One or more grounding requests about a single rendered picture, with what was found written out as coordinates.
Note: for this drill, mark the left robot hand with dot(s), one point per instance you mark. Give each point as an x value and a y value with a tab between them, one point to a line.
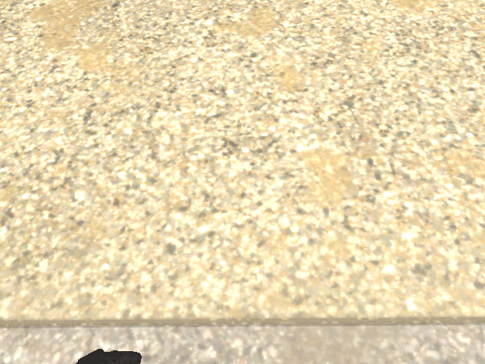
114	357

